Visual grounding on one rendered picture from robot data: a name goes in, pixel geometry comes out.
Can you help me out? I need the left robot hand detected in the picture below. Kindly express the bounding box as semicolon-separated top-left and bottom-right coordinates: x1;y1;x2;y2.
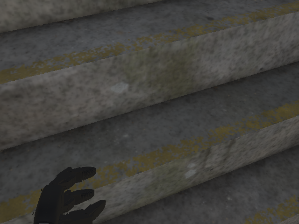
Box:
33;166;107;224

